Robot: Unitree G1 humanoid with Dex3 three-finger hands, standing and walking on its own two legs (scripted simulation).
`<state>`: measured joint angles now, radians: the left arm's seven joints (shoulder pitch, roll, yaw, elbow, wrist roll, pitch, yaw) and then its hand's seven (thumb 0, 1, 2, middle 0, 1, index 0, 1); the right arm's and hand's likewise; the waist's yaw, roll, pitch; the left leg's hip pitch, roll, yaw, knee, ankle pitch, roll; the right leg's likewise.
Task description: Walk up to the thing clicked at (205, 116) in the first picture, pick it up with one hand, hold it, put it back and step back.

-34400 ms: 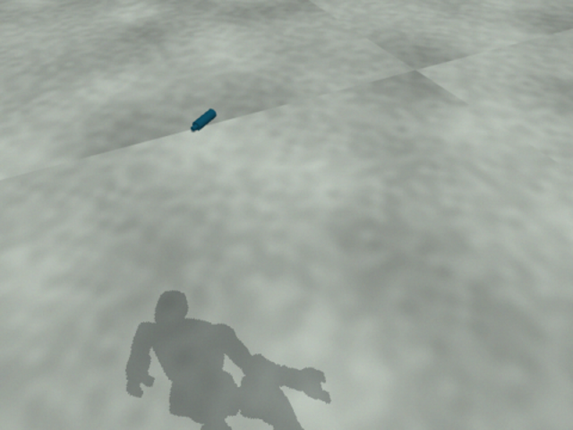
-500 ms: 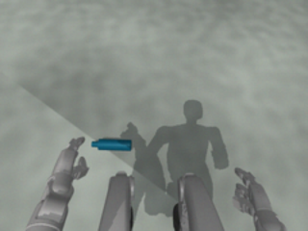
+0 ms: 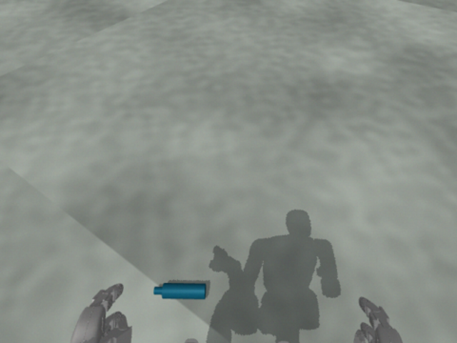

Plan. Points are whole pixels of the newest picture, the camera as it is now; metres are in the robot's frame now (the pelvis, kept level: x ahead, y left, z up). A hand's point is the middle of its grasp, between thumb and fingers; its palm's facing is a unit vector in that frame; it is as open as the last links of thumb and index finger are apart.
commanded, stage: home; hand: left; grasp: from above
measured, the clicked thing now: (179, 290) +0.43 +0.20 -0.67
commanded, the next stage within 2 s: none
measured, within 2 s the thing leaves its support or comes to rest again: neither
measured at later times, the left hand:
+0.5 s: hand out of the picture +0.16 +0.18 -0.03, palm faces +0.07 -0.98 -0.20, open 7.4 cm
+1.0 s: hand out of the picture +0.16 +0.17 -0.03, palm faces +0.06 -0.98 -0.20, open 7.4 cm
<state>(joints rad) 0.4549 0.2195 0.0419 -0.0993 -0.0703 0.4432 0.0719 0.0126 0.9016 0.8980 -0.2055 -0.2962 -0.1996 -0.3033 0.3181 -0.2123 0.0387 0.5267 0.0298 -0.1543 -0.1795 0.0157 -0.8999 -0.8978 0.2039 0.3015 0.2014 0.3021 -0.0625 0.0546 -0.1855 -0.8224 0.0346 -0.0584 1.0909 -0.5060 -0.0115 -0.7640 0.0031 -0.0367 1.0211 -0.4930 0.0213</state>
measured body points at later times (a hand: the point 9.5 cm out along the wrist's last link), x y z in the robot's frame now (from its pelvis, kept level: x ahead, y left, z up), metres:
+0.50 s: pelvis +0.00 +0.00 +0.02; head +0.01 +0.00 +0.47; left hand +0.15 +0.23 -0.01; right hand +0.17 -0.24 -0.04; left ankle +0.01 +0.12 -0.67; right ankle +0.00 -0.14 -0.67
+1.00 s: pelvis +0.00 -0.01 +0.01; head +0.01 +0.00 +0.46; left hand +0.15 +0.23 -0.01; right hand +0.16 -0.25 -0.05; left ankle +0.01 +0.12 -0.67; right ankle +0.00 -0.14 -0.67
